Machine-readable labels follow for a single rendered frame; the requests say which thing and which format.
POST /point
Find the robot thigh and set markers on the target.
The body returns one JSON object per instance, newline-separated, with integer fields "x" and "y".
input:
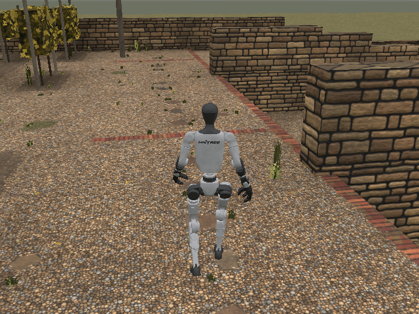
{"x": 193, "y": 198}
{"x": 224, "y": 195}

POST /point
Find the right robot hand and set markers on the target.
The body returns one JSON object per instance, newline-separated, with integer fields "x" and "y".
{"x": 248, "y": 193}

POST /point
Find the robot right upper arm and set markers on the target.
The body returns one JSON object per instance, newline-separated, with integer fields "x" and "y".
{"x": 233, "y": 148}

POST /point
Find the robot left upper arm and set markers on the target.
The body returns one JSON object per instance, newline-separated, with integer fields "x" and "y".
{"x": 185, "y": 147}

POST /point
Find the left robot thigh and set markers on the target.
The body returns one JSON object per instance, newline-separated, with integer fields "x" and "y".
{"x": 193, "y": 198}

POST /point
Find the right robot thigh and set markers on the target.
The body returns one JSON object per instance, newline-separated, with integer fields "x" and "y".
{"x": 224, "y": 195}

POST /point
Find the left robot forearm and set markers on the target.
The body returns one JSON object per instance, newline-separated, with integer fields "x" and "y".
{"x": 178, "y": 169}

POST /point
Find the right robot forearm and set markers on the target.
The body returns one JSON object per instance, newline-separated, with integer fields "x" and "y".
{"x": 241, "y": 171}

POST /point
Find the left robot hand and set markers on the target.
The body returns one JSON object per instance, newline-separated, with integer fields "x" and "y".
{"x": 177, "y": 180}

